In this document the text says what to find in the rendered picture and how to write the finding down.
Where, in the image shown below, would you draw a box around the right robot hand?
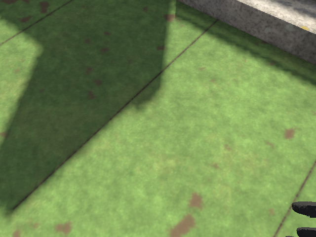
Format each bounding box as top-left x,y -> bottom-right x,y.
285,201 -> 316,237

